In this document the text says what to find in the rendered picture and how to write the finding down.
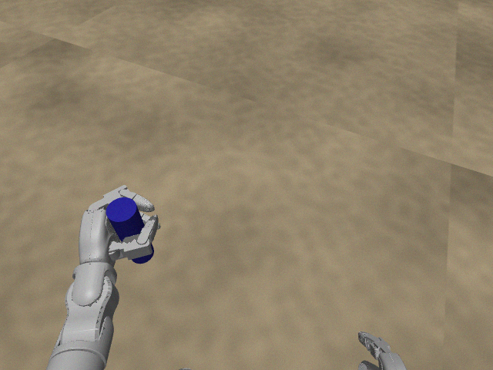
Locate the left robot hand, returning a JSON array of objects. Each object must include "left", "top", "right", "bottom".
[{"left": 79, "top": 185, "right": 161, "bottom": 267}]

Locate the left robot arm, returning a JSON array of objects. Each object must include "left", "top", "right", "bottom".
[{"left": 46, "top": 261, "right": 119, "bottom": 370}]

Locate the can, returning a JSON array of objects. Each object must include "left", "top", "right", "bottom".
[{"left": 106, "top": 197, "right": 154, "bottom": 264}]

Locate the right robot hand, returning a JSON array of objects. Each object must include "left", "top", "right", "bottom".
[{"left": 358, "top": 331, "right": 407, "bottom": 370}]

